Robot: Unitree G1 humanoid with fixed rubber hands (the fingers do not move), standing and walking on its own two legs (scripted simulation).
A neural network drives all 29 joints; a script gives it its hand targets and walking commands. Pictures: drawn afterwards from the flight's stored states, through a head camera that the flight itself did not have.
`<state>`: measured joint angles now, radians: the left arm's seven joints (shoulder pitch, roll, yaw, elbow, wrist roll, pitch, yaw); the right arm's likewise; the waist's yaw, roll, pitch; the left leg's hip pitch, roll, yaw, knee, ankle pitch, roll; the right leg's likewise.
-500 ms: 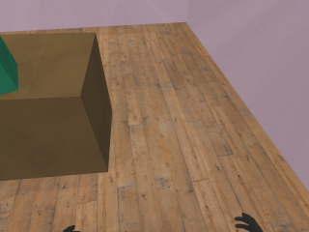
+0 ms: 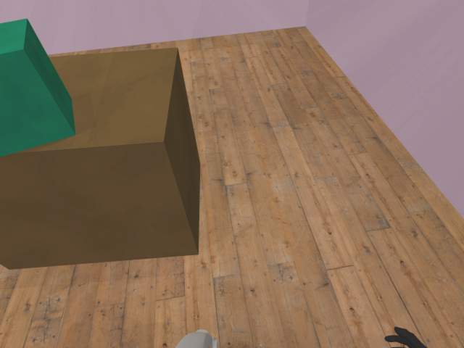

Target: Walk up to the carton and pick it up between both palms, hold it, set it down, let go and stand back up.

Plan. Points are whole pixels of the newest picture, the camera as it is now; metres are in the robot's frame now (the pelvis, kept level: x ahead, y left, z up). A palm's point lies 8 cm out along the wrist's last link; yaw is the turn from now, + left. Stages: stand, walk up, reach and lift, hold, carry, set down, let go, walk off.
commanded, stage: walk up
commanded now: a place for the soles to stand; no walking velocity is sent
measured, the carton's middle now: (13, 88) +0.73 +0.61 +0.08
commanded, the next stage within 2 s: none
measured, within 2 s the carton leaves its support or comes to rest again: neither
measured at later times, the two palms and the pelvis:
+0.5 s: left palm out of the picture +0.06 +0.47 -0.07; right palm out of the picture +0.12 -0.16 -0.13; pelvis +0.01 +0.14 -0.01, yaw +0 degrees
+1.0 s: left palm out of the picture +0.11 +0.62 -0.10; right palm out of the picture +0.16 -0.01 -0.12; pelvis +0.05 +0.29 -0.02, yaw +6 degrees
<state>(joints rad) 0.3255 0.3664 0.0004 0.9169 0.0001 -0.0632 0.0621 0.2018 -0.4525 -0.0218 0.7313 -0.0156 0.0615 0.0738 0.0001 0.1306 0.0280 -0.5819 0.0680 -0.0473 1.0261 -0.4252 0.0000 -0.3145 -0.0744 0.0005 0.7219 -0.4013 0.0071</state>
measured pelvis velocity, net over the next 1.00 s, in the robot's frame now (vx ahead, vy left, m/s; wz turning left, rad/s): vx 0.05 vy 0.29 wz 0.10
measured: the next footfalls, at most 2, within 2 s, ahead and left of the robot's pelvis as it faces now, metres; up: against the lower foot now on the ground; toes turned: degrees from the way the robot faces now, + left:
left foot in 0.06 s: +0.11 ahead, +0.15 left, +0.00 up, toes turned +2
right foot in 0.48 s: +0.08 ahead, +0.01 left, +0.00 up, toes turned -3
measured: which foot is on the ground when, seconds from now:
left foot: up 0.00-0.04, down 0.06-0.50, up 0.52-0.82, down 0.84-1.00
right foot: down 0.00-0.06, up 0.08-0.46, down 0.48-0.84, up 0.86-1.00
